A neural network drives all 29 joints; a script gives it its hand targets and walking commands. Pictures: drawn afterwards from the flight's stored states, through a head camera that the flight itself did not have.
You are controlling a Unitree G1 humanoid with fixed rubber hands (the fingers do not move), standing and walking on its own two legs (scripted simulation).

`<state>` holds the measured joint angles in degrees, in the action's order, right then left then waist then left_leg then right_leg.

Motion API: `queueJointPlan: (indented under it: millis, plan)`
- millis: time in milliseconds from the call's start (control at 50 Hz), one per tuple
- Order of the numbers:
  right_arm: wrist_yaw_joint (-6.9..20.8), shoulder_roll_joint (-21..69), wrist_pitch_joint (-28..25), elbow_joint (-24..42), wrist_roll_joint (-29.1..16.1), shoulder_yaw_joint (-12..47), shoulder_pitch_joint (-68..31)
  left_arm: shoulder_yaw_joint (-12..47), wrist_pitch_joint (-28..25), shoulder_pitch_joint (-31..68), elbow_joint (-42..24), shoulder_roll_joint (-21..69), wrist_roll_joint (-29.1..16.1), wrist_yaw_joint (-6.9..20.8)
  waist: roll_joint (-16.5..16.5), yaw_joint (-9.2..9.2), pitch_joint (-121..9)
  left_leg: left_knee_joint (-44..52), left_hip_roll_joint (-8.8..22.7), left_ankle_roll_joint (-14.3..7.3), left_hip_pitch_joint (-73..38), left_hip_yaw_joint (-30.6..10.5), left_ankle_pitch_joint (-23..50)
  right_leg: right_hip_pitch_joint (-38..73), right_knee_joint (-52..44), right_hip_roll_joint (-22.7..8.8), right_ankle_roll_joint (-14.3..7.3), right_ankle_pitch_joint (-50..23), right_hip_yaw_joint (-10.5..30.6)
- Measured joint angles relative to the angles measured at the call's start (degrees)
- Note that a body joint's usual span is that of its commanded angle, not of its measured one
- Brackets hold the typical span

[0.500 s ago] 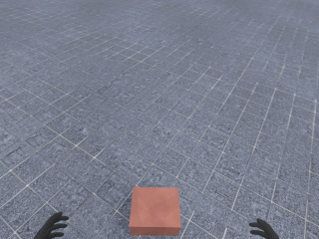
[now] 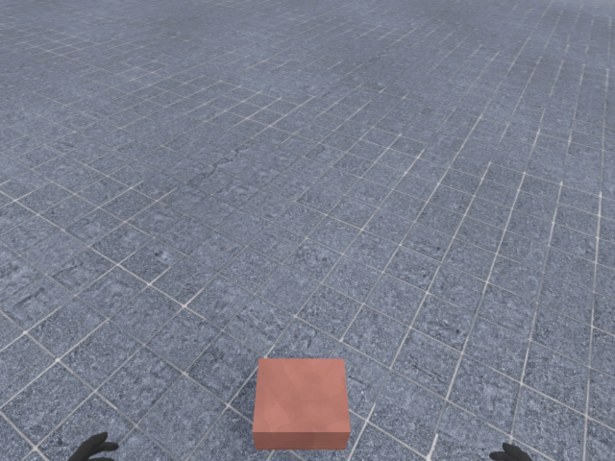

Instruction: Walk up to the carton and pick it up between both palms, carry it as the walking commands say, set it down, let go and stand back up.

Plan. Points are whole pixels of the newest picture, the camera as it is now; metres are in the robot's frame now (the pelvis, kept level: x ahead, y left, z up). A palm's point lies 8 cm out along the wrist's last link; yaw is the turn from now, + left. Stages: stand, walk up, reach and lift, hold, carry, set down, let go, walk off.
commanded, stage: stand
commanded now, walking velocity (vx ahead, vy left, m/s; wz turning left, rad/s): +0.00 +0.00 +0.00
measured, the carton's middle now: (301, 403) +0.50 +0.00 -0.70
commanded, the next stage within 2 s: none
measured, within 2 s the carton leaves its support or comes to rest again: neither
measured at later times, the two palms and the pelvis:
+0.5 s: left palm out of the picture +0.09 +0.30 -0.09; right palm out of the picture +0.07 -0.30 -0.09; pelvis -0.02 +0.00 +0.00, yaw +0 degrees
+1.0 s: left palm out of the picture +0.06 +0.31 -0.10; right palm out of the picture +0.05 -0.31 -0.10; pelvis -0.03 +0.00 +0.01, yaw +0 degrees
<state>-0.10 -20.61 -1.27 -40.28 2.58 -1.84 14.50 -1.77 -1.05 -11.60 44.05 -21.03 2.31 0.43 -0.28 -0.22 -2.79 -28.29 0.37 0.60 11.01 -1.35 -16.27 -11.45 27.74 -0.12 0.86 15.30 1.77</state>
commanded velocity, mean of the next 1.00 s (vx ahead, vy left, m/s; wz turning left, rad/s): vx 0.00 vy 0.00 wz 0.00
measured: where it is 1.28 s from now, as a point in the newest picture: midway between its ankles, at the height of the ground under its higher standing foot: outside the picture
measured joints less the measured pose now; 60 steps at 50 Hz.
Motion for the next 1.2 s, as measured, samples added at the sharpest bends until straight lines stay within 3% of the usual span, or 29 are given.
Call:
queueJointPlan:
  millis: [1200]
  plan:
    - [0.1,-1.6,-0.5,-16.9,-1.7,2.3,-4.2,2.2,-0.3,4.9,16.6,-2.1,-1.7,-0.1,0.4,0.09,3.3,5.3,0.0,0.1,-1.4,0.0,5.0,1.4,-5.2,0.0,-0.1,-5.0,0.1]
